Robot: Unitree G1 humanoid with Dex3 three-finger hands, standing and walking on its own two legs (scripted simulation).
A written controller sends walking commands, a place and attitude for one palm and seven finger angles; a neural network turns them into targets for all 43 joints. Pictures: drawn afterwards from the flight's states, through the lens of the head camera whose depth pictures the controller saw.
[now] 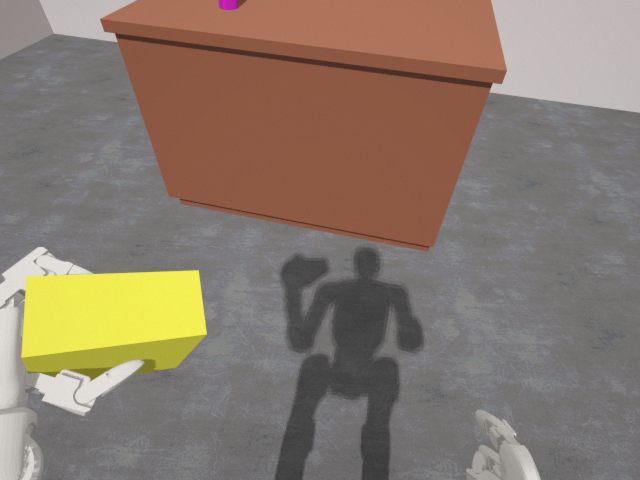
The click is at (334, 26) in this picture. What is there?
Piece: table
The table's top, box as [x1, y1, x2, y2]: [100, 0, 506, 83]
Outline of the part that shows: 100,19 104,31 496,83 502,82 506,71 490,0 238,0 239,7 233,10 220,9 218,6 218,0 136,0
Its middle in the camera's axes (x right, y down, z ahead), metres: -0.02 -0.78 +1.35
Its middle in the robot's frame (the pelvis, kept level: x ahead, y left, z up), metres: +1.54 +0.10 +0.04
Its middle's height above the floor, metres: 0.81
